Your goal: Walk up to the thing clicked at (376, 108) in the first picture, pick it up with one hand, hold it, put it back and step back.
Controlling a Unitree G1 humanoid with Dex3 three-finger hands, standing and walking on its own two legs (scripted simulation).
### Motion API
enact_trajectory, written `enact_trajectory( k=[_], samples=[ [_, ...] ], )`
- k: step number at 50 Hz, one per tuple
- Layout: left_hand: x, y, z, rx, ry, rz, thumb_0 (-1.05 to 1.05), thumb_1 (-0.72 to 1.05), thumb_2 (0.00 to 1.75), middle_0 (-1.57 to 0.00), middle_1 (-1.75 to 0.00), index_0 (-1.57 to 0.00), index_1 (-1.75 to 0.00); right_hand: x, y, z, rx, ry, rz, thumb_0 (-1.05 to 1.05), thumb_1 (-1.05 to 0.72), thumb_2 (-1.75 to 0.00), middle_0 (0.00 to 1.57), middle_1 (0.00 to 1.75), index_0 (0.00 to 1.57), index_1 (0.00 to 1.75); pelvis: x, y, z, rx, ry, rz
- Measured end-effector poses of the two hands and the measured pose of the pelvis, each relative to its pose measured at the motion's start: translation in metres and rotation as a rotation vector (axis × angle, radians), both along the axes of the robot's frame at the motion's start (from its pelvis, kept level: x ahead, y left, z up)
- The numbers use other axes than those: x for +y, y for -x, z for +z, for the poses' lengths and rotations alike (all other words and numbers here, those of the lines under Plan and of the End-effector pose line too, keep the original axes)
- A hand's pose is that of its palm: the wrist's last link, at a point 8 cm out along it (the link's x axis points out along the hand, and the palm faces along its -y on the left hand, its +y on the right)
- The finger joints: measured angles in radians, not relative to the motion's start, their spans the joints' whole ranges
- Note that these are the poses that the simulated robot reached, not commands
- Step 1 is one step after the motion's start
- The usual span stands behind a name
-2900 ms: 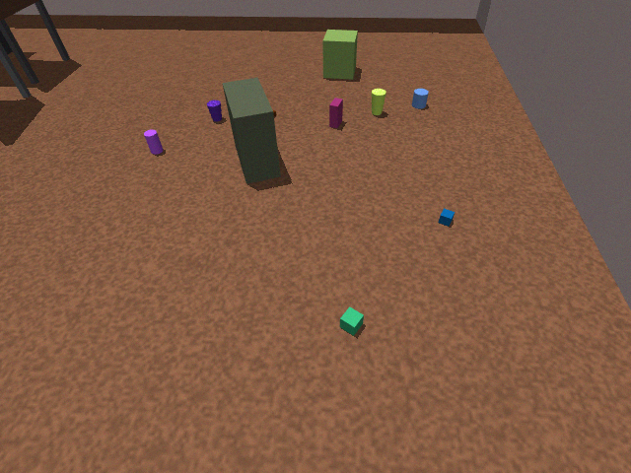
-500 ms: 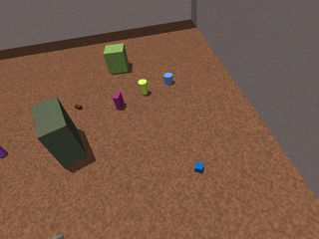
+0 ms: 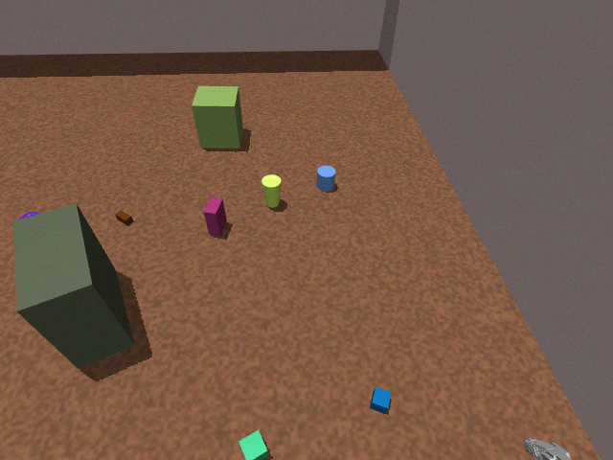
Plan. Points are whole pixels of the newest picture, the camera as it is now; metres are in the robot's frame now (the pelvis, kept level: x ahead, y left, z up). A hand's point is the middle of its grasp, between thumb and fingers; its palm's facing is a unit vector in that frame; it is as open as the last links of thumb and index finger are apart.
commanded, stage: walk up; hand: left
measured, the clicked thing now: (272, 192) +1.34 +0.18 -0.70
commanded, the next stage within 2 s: none
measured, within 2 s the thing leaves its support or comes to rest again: neither
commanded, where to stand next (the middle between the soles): +0.93 +0.03 m, yaw -1 degrees
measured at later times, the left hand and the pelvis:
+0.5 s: hand (174, 369) +0.29 +0.23 -0.12, palm faces +0.00 -0.92 -0.39, open 7.4 cm; pelvis +0.23 -0.04 +0.00, yaw +1 degrees
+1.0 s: hand (179, 269) +0.50 +0.28 -0.14, palm faces -0.07 -0.94 -0.33, open 7.4 cm; pelvis +0.43 +0.01 +0.00, yaw -1 degrees
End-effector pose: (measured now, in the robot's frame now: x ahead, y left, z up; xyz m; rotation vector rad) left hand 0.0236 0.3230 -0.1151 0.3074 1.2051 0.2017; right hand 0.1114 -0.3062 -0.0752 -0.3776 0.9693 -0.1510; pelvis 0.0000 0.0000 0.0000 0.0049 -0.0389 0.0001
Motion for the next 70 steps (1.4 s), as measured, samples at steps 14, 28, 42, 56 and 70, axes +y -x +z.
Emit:
enact_trajectory(
  k=[14,28,42,56,70],
  samples=[
    [-0.036,-0.22,0.017,-0.162,-0.051,-0.094,0.01,0.9,0.9,-0.2,-0.3,-0.2,-0.3,-0.054,-0.05,-0.051,0.193,-0.025,-0.125,0.0,-0.9,-0.9,0.21,0.3,0.21,0.3,-0.035,-0.145,-0.019,-0.015,-0.007,-0.008],
    [-0.037,-0.265,0.029,-0.084,-0.047,-0.015,0.0,0.9,0.9,-0.21,-0.3,-0.2,-0.3,-0.045,-0.212,-0.028,0.166,-0.039,-0.021,0.0,-0.91,-0.9,0.21,0.3,0.2,0.3,-0.035,-0.249,0.003,0.003,0.027,0.014],
    [0.012,-0.375,-0.006,-0.005,-0.003,-0.01,0.01,0.9,0.9,-0.2,-0.3,-0.2,-0.3,-0.005,-0.322,-0.002,0.08,0.045,-0.057,0.0,-0.91,-0.9,0.21,0.3,0.21,0.3,0.008,-0.366,-0.002,-0.012,0.009,0.007],
    [-0.018,-0.549,0.016,-0.087,-0.046,-0.105,0.01,0.9,0.9,-0.2,-0.3,-0.2,-0.3,-0.031,-0.378,-0.044,0.222,-0.024,-0.135,0.0,-0.9,-0.9,0.21,0.3,0.21,0.3,-0.015,-0.484,-0.012,-0.003,-0.018,-0.019],
    [-0.024,-0.607,0.031,-0.095,-0.058,-0.046,0.0,0.9,0.9,-0.21,-0.3,-0.2,-0.3,-0.03,-0.531,-0.033,0.174,-0.039,-0.047,0.0,-0.91,-0.9,0.21,0.3,0.2,0.3,-0.019,-0.579,0.001,-0.004,0.018,-0.007]
  ],
)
